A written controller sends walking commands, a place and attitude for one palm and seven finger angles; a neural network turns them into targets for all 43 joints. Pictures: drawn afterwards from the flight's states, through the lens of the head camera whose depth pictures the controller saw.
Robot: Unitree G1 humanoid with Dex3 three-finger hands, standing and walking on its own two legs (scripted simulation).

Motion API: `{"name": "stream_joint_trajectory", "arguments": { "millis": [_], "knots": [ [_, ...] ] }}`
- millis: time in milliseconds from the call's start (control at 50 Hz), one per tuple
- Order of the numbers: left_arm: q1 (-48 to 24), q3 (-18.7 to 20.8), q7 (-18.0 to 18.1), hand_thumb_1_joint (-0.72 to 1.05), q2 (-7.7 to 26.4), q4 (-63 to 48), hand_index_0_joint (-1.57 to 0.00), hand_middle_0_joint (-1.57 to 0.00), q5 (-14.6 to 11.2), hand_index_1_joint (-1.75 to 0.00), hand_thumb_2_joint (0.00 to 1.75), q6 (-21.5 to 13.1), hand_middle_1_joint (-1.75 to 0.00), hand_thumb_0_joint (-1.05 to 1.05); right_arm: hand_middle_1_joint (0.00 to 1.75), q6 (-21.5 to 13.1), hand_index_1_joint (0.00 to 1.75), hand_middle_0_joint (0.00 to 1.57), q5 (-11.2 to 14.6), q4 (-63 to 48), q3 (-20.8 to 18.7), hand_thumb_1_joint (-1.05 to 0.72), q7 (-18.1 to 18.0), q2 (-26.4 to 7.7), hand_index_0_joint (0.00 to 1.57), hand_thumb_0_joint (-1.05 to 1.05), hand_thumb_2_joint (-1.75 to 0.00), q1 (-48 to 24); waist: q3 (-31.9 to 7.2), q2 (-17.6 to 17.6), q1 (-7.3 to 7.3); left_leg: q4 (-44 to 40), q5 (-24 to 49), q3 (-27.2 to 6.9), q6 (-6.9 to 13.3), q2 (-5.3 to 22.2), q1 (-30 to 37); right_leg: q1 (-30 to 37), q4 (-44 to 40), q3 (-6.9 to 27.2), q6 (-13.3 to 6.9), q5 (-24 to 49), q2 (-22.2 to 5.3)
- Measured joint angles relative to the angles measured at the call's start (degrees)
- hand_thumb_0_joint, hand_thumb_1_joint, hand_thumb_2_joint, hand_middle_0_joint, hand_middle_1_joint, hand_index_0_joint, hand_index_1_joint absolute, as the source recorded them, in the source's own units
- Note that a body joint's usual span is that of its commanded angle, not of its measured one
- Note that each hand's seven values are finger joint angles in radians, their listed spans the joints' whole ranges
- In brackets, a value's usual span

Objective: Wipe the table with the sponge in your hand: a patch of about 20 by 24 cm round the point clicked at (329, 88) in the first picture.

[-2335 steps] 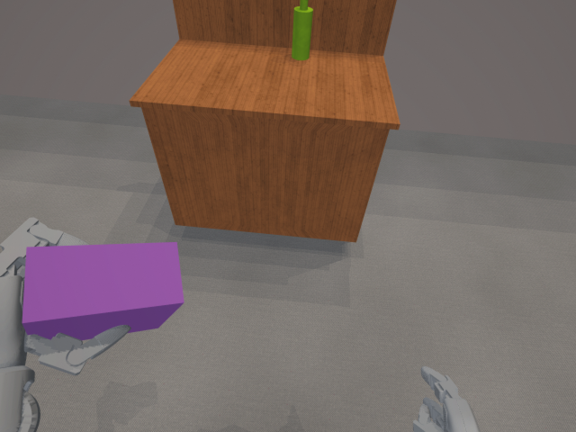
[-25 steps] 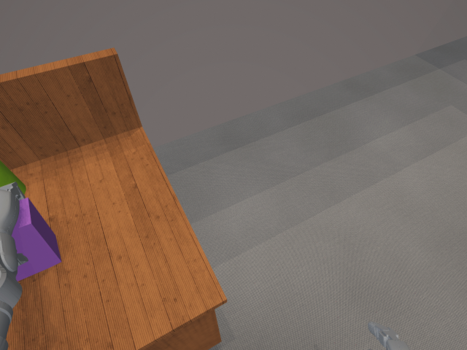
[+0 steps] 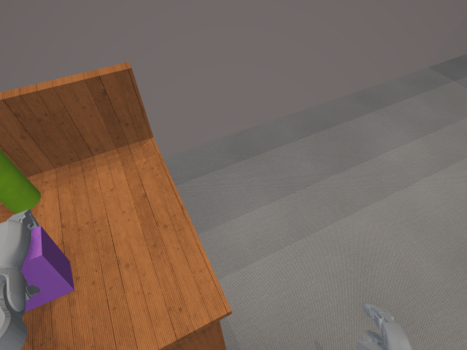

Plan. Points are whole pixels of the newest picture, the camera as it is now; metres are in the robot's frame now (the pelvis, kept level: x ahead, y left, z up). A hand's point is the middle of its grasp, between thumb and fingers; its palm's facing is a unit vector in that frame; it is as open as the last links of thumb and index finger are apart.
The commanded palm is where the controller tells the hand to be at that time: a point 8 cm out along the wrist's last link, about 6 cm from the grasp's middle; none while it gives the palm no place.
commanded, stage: wipe back along the first lane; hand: left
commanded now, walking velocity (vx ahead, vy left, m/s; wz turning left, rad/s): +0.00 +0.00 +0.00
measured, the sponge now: (24, 281) +0.21 +0.40 -0.02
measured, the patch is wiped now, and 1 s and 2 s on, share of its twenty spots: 1.00 1.00 1.00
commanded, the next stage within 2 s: lift the sponge slowly off the table in 0.62 s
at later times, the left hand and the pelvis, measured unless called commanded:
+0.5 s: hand (16, 295) +0.17 +0.36 +0.03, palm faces -0.04 -0.03 -1.00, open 10.8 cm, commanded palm +0.13 +0.34 +0.06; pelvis +0.00 +0.00 +0.00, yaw +0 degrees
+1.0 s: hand (18, 313) +0.15 +0.34 +0.03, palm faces -0.06 -0.05 -1.00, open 10.7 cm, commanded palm +0.12 +0.33 +0.08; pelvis +0.00 -0.01 +0.01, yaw +0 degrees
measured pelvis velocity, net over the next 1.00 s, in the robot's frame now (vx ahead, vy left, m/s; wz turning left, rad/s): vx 0.00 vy -0.01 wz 0.01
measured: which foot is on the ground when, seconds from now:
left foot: down 0.00-1.00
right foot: down 0.00-1.00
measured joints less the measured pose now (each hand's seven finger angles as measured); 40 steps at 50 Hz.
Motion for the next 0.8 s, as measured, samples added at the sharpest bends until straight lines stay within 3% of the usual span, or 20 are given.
{"name": "stream_joint_trajectory", "arguments": {
  "millis": [280,620,800],
  "knots": [
    [9.1,-1.9,1.8,-0.53,-2.9,-9.5,-0.61,-0.6,0.0,-1.4,1.07,1.4,-1.36,-0.01,0.3,-0.3,0.3,0.2,-0.3,0.5,0.3,-0.91,0.1,0.9,0.2,0.01,-0.9,-1.1,0.1,0.0,1.24,-1.5,0.1,0.0,0.2,-0.4,3.2,3.1,-1.2,0.0,0.2,-0.1,-0.4],
    [17.9,-3.0,2.3,-0.53,-5.1,-17.2,-0.61,-0.6,-0.4,-1.4,1.07,2.6,-1.36,-0.01,0.3,-0.7,0.3,0.2,-0.5,0.7,0.3,-0.91,0.4,1.2,0.2,0.01,-0.9,-1.7,0.4,0.2,1.6,-3.3,0.8,0.3,0.0,-0.2,6.2,5.8,-2.7,0.3,0.1,0.5,-0.3],
    [16.0,-4.7,2.3,-0.53,-5.9,-16.2,-0.62,-0.61,1.1,-1.39,1.07,3.8,-1.36,-0.01,0.3,-0.5,0.3,0.2,-0.8,1.2,0.4,-0.91,-0.4,1.2,0.2,0.01,-0.9,-2.1,1.5,0.1,2.53,-3.8,1.4,0.0,-0.3,-0.3,6.8,6.2,-2.5,0.0,-0.3,0.7,-0.4]
  ]
}}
